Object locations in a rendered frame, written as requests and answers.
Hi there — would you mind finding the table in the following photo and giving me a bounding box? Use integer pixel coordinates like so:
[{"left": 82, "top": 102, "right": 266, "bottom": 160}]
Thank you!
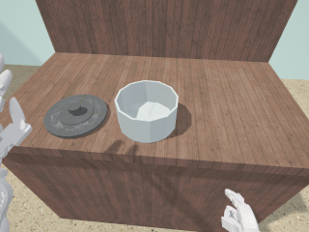
[{"left": 0, "top": 0, "right": 309, "bottom": 232}]

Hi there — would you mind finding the robot right hand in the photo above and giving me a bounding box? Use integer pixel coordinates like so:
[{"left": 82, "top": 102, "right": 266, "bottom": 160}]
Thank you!
[{"left": 221, "top": 188, "right": 259, "bottom": 232}]

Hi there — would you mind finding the left robot forearm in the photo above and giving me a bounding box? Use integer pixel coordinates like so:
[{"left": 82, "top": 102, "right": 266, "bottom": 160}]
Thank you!
[{"left": 0, "top": 167, "right": 14, "bottom": 232}]

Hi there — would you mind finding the knob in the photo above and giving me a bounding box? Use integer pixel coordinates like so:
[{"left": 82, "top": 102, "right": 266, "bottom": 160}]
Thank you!
[{"left": 67, "top": 102, "right": 82, "bottom": 114}]

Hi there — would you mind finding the pot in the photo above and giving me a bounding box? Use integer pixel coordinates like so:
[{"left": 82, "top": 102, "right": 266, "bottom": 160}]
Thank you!
[{"left": 114, "top": 80, "right": 179, "bottom": 143}]

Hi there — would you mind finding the robot left hand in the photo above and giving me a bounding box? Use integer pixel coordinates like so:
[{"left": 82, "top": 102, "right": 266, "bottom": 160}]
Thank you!
[{"left": 0, "top": 54, "right": 33, "bottom": 166}]

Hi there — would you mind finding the lid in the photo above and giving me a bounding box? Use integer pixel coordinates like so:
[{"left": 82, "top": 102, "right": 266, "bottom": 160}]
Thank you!
[{"left": 43, "top": 94, "right": 107, "bottom": 138}]

